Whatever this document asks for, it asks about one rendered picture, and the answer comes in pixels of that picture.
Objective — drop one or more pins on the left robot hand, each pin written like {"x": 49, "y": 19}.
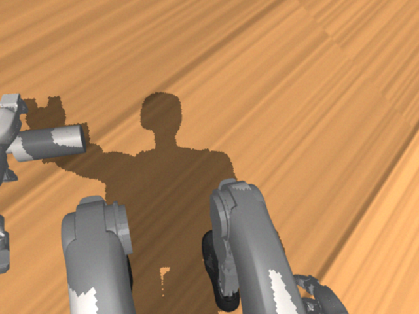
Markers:
{"x": 12, "y": 106}

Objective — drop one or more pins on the right robot hand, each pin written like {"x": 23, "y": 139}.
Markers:
{"x": 325, "y": 302}

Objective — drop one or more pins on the right robot foot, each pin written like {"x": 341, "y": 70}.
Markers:
{"x": 225, "y": 303}

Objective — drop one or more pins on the bottle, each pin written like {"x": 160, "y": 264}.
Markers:
{"x": 48, "y": 143}

